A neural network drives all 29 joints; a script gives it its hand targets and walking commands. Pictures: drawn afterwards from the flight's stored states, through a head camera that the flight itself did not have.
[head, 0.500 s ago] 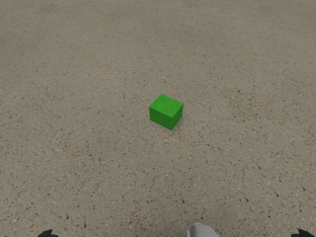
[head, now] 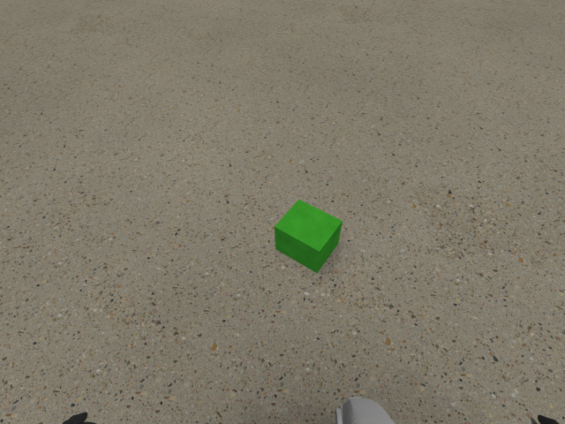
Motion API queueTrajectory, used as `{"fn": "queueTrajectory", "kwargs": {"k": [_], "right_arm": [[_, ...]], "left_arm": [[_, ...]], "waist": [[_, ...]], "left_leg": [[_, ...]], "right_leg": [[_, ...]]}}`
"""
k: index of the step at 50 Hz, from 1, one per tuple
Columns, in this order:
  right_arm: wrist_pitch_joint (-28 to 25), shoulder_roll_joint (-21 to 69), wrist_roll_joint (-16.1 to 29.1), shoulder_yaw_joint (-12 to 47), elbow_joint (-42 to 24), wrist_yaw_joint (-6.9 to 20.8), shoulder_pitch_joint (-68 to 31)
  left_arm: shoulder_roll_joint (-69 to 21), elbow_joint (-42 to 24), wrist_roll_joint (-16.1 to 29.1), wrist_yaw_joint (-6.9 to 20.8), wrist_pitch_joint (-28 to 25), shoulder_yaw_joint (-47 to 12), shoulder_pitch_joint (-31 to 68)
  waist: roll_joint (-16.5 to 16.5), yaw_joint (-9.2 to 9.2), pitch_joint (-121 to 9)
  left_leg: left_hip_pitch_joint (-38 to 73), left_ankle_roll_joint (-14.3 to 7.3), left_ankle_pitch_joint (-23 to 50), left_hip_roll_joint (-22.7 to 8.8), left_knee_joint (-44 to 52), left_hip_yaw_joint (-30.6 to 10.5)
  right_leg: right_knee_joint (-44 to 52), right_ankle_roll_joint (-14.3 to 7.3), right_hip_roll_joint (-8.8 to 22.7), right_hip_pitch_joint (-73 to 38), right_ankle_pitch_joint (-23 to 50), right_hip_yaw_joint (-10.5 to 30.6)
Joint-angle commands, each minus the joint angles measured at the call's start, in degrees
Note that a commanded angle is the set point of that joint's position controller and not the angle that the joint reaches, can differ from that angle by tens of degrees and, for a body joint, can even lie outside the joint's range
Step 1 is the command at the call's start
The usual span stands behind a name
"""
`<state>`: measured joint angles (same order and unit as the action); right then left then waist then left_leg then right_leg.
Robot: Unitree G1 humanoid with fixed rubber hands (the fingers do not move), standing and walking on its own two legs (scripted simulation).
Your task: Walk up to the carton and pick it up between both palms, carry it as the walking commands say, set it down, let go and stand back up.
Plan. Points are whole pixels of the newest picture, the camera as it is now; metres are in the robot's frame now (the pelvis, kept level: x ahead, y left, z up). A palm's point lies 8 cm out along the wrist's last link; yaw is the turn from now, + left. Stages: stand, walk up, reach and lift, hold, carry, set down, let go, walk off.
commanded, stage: walk up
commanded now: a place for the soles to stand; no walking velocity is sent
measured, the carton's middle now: (307, 235) +0.89 -0.07 -0.67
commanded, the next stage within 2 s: none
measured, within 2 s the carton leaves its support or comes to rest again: neither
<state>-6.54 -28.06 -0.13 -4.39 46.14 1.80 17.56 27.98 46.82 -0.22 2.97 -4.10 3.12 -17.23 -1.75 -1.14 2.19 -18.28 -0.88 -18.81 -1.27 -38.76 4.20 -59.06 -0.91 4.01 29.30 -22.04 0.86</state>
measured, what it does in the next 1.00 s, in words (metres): walks ahead: right foot, then left foot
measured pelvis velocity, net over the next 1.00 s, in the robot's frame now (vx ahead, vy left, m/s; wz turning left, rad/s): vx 0.32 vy -0.06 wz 0.00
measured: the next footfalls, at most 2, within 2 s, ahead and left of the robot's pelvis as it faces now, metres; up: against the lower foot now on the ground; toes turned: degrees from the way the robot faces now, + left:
right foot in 0.14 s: +0.22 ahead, -0.16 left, +0.00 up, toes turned -4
left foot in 0.44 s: +0.29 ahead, +0.11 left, +0.00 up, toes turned +5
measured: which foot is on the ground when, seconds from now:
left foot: down 0.00-0.16, up 0.18-0.42, down 0.44-0.78, up 0.80-0.96, down 0.98-1.00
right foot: up 0.00-0.12, down 0.14-0.46, up 0.48-0.74, down 0.76-1.00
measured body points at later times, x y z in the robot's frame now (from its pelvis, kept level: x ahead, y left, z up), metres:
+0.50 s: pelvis +0.18 -0.02 -0.01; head +0.19 -0.02 +0.44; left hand +0.22 +0.34 -0.10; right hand +0.30 -0.36 -0.09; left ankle +0.26 +0.10 -0.72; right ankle +0.18 -0.15 -0.70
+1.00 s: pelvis +0.32 -0.06 -0.01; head +0.36 -0.07 +0.44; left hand +0.41 +0.29 -0.09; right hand +0.42 -0.39 -0.12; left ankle +0.36 +0.07 -0.72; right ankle +0.37 -0.18 -0.72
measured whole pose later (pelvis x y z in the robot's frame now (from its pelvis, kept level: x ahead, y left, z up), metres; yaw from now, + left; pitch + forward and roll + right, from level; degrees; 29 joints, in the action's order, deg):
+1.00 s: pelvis +0.32 -0.06 -0.01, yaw +0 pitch -2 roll +1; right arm -3.1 -26.9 -0.5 -3.3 48.9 -0.1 13.5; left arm 26.9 46.8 0.5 0.4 -3.4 1.9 -13.6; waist 2.0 1.0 6.5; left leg -21.9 -1.2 -18.8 -1.8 -43.7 2.1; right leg -45.9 0.2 3.7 23.6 -20.0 -2.8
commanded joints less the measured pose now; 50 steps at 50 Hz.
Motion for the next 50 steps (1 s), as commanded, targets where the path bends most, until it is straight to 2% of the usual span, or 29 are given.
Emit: {"fn": "queueTrajectory", "kwargs": {"k": [1,4,6,7,8,9,10,11,14,16,18,21,22,23,24,25,26,29,31,34,36,37,38,39,40,42,46,48,50], "right_arm": [[-0.59,-14.96,-0.46,-3.88,-2.33,-0.02,2.37],[-0.06,-14.23,-0.55,-3.57,-3.63,0.47,-2.20],[0.34,-10.96,-0.42,-2.32,-4.01,0.51,-1.99],[0.31,-8.34,-0.22,-1.71,-4.62,0.49,-0.44],[0.54,-6.21,0.27,-0.65,-6.08,0.22,0.35],[1.01,-11.02,-0.10,-1.51,-5.62,-0.44,-2.40],[1.09,-11.97,-0.03,-2.03,-3.80,-0.70,-1.45],[0.96,-11.35,0.47,-1.68,-3.23,-0.58,-0.52],[1.24,-11.37,0.23,-2.68,-0.96,0.21,4.49],[1.30,-10.72,-0.51,-2.62,-1.50,0.85,2.42],[1.15,-9.54,-0.39,-2.64,-1.46,1.19,1.44],[0.34,-9.27,-1.00,-3.31,0.30,0.71,5.31],[-0.12,-11.57,-1.07,-4.05,1.35,0.10,8.93],[-0.65,-16.86,-1.75,-5.45,1.15,-0.80,12.29],[-0.59,-19.25,-1.10,-5.84,-1.44,-1.24,8.81],[-0.43,-19.00,0.22,-5.55,-2.12,-1.22,5.42],[-0.23,-17.05,0.41,-5.13,-2.03,-1.24,3.51],[-0.22,-13.74,-0.43,-4.03,-2.49,-0.90,0.68],[-0.21,-14.81,-0.58,-3.91,-1.91,-0.64,2.35],[0.39,-14.93,-0.76,-3.82,-3.05,-0.17,-2.28],[1.20,-11.91,-0.71,-2.58,-3.03,-0.25,-3.82],[1.53,-8.95,-0.60,-1.54,-2.81,-0.33,-2.48],[1.82,-6.10,-0.30,-0.79,-3.60,-0.69,-1.67],[2.40,-6.54,-0.14,-0.52,-4.95,-1.20,-2.65],[3.00,-9.81,-0.21,-1.27,-3.67,-1.90,-2.71],[2.77,-10.74,0.47,-1.77,-1.40,-2.02,-0.13],[3.17,-8.08,0.02,-1.56,2.09,-2.30,4.75],[3.15,-8.44,-0.57,-1.83,2.51,-2.44,4.48],[3.09,-12.08,-0.81,-2.00,0.04,-2.46,-4.23]], "left_arm": [[9.03,-3.53,-0.01,0.69,-1.03,2.81,1.04],[8.04,-2.22,-0.16,1.29,-0.95,3.73,-0.58],[9.40,-0.82,-0.67,0.65,-1.41,5.19,-4.23],[13.75,0.92,-0.91,-0.14,-1.60,6.85,-10.22],[18.95,-0.68,-0.62,-0.66,-2.19,7.53,-11.48],[18.38,-2.32,0.36,-0.90,-2.24,6.47,-7.79],[16.88,-2.99,0.79,-0.92,-2.06,6.14,-5.89],[15.00,-3.44,0.86,-1.17,-2.02,5.65,-4.09],[14.29,-4.30,0.52,-0.95,-1.53,5.11,-1.16],[14.36,-4.02,-0.11,-0.66,-1.65,5.07,-2.66],[13.88,-4.84,-0.28,-0.19,-1.38,4.70,-1.59],[11.11,-6.03,-0.12,0.12,-0.57,3.32,2.59],[8.15,-6.49,-0.06,0.16,-0.26,2.25,1.27],[4.87,-7.39,0.16,0.03,-0.24,1.38,1.63],[8.16,-6.68,-0.33,-0.79,0.22,2.02,2.33],[11.97,-5.56,-0.46,-1.03,0.39,3.27,2.26],[13.25,-4.74,-0.30,-0.88,0.23,3.31,0.47],[10.85,-2.49,-0.46,-0.05,0.01,3.46,-3.31],[10.14,-3.21,-0.40,0.51,0.00,3.38,-1.97],[8.82,-2.76,-0.31,1.11,-0.09,3.91,-2.11],[8.29,-0.80,-0.83,0.25,-0.35,4.52,-4.71],[9.80,0.25,-0.81,-0.39,-0.67,4.96,-6.82],[13.68,0.21,-1.28,-1.22,-0.84,5.89,-8.19],[18.30,-0.81,-0.50,-1.84,-1.11,5.98,-8.20],[17.14,-1.97,0.30,-2.01,-0.96,5.50,-4.65],[14.66,-2.38,0.16,-2.72,-0.59,4.75,-2.45],[12.12,-3.14,0.47,-2.89,-0.12,2.45,2.88],[8.94,-2.54,1.08,-2.93,0.37,0.78,5.67],[6.36,-1.73,1.68,-3.31,0.84,-0.02,4.38]], "waist": [[12.67,-1.08,2.50],[13.72,1.58,0.46],[7.26,4.42,-2.25],[-4.74,8.11,-6.22],[-15.25,7.65,-5.78],[-4.78,6.21,-3.91],[-3.13,4.85,-0.63],[-0.95,3.88,1.54],[-8.08,2.39,1.39],[-8.47,3.06,0.94],[-8.57,2.50,0.01],[-5.63,-1.69,-1.72],[4.26,-3.88,-3.22],[17.75,-6.18,-3.57],[12.49,-5.52,-1.12],[6.92,-4.56,0.46],[4.07,-2.87,1.15],[9.34,-0.58,2.00],[11.79,-1.25,1.87],[14.80,0.87,1.43],[11.69,3.35,0.26],[5.85,4.85,-1.85],[-7.33,5.81,-1.55],[-12.21,5.99,-0.74],[-5.19,4.09,-0.75],[-2.46,3.14,-1.43],[-9.50,0.23,-2.94],[-6.87,-1.65,-5.09],[4.92,1.84,-4.37]], "left_leg": [[2.94,-14.01,3.96,-16.64,20.06,-16.46],[-4.11,-11.08,0.81,-12.38,16.21,-8.94],[-10.07,-8.52,2.46,-9.44,4.49,-5.89],[-17.63,-5.58,1.85,-4.94,-12.50,-1.55],[-28.34,-2.55,-10.26,0.88,-25.40,-1.06],[-29.35,-1.90,-11.79,-1.80,-30.02,-6.20],[-27.38,-2.17,-9.78,-3.69,-30.94,-7.31],[-25.30,-2.45,-6.68,-5.26,-27.44,-8.85],[-14.13,-1.08,-5.74,-5.08,-16.80,-4.86],[-12.15,-0.90,-5.98,-4.79,-12.99,-3.99],[-6.32,-0.40,-2.36,-3.30,-6.17,-1.64],[9.76,-1.22,3.06,1.27,2.41,2.30],[16.81,-2.94,-4.32,-1.38,9.35,-4.17],[21.63,-8.08,-23.66,-16.24,20.41,-29.63],[17.13,-13.25,-34.22,-23.12,27.10,-42.27],[13.91,-16.57,-32.14,-25.15,27.41,-43.07],[12.69,-16.64,-26.42,-23.18,24.80,-38.21],[6.43,-13.61,-11.06,-16.99,20.87,-22.36],[3.28,-13.53,-2.53,-16.82,20.25,-18.49],[-3.63,-11.85,-5.32,-13.94,18.67,-12.18],[-10.34,-8.87,-2.96,-11.03,9.94,-7.52],[-15.12,-6.74,-2.73,-8.52,2.02,-4.84],[-20.87,-3.77,-5.04,-3.09,-12.93,0.72],[-25.66,-1.41,-13.98,0.69,-21.97,-0.41],[-21.36,-1.42,-14.59,-2.67,-24.76,-6.37],[-16.62,-1.71,-14.24,-3.83,-20.62,-6.55],[-0.98,-1.35,-4.90,-2.12,-6.45,-2.62],[7.94,-2.09,8.48,-0.88,2.63,-3.60],[3.12,-6.66,10.51,-11.63,11.31,-19.91]], "right_leg": [[11.35,0.28,2.06,3.81,1.28,-1.21],[21.64,-0.62,-1.40,-10.09,9.28,-5.89],[26.78,-1.63,-3.87,-22.96,8.82,-5.29],[33.07,-4.67,2.17,-32.87,-3.90,6.05],[44.36,-10.71,17.89,-34.87,-17.02,34.94],[44.77,-14.70,19.82,-31.93,-20.17,38.50],[43.89,-16.24,19.70,-26.88,-18.75,35.34],[43.12,-14.79,17.36,-22.99,-13.09,28.97],[41.10,-13.23,12.59,-13.01,-3.74,15.45],[41.41,-14.65,14.29,-11.19,-2.77,15.41],[39.61,-13.27,11.33,-8.80,-0.69,10.91],[30.16,-9.51,7.11,1.75,-7.07,4.63],[20.00,-7.46,3.59,7.27,-8.37,2.12],[1.05,-2.88,-3.30,18.62,-9.42,-3.32],[-5.86,-1.18,-2.95,21.51,-6.10,1.78],[-6.51,-0.60,0.06,18.89,-5.29,4.46],[-3.99,-0.17,1.88,17.62,-3.35,4.78],[4.36,0.35,2.68,9.56,-1.26,1.75],[7.93,0.55,1.89,5.28,-0.52,-0.59],[16.88,-0.12,-0.01,-5.22,4.45,-3.74],[23.40,-1.25,-2.93,-16.94,9.91,-5.12],[24.59,-1.94,-2.74,-24.50,8.88,-2.91],[33.77,-5.51,6.45,-26.71,-0.62,11.74],[42.24,-12.09,18.62,-25.26,-3.14,32.85],[41.27,-15.53,19.97,-20.78,-0.83,32.74],[36.41,-15.00,16.64,-17.85,10.47,24.00],[27.95,-11.62,12.47,-8.37,32.81,11.26],[21.62,-7.14,7.98,-3.78,28.94,4.36],[16.48,-1.18,1.35,-4.29,13.07,0.60]]}}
